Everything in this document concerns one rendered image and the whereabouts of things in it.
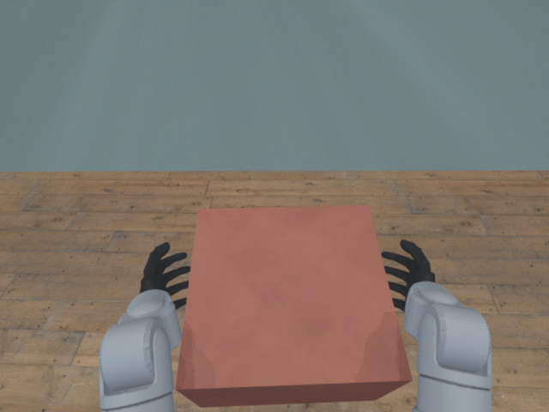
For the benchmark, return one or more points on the right robot forearm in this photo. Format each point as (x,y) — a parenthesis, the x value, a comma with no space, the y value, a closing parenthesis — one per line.
(454,358)

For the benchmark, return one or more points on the left robot hand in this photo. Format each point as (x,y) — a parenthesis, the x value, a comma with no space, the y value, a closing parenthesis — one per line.
(153,278)

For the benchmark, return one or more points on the carton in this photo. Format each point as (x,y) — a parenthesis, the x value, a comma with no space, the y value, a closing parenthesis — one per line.
(288,305)

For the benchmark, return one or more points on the right robot hand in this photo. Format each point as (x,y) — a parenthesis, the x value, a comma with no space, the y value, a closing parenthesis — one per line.
(419,270)

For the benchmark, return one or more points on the left robot forearm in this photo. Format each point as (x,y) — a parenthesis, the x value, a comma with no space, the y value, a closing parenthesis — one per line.
(135,363)

